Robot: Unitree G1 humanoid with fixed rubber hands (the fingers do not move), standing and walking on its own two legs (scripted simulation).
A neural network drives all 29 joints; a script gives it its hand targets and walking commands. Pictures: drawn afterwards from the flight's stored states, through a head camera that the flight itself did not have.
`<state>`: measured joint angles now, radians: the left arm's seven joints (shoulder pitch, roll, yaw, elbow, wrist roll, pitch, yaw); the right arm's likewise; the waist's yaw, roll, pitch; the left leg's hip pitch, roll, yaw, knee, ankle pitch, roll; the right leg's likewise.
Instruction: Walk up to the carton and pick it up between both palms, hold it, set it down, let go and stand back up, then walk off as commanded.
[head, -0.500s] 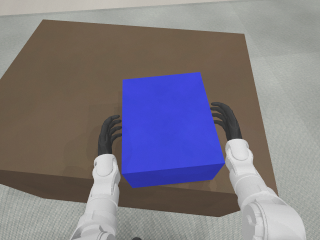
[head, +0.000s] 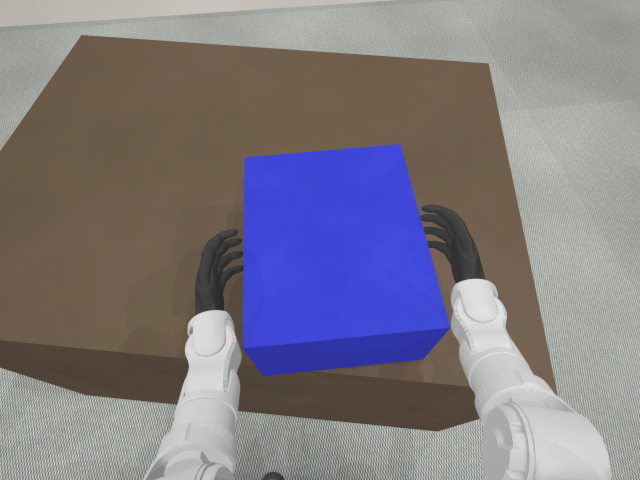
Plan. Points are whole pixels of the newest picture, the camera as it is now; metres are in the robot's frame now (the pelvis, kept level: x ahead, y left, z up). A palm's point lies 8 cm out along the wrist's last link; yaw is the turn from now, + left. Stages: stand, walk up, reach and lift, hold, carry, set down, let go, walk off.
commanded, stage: set down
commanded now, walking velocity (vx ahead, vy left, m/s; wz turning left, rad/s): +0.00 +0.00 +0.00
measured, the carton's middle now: (333, 257) +0.41 +0.01 -0.06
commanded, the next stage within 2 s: none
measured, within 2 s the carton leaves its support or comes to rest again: neither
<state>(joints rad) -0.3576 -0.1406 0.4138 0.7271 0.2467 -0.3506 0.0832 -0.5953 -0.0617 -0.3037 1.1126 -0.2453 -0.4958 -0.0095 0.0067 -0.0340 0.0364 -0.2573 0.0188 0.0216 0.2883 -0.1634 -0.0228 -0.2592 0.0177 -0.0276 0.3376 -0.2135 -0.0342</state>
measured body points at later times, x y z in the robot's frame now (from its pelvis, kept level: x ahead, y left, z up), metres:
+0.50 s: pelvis -0.01 +0.01 -0.01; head +0.10 +0.02 +0.43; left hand +0.35 +0.18 -0.04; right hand +0.38 -0.17 -0.04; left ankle -0.02 +0.14 -0.75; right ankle -0.04 -0.09 -0.75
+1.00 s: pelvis -0.01 +0.01 -0.01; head +0.09 +0.01 +0.43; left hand +0.35 +0.22 -0.03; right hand +0.41 -0.22 +0.00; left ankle -0.02 +0.14 -0.74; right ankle -0.04 -0.09 -0.75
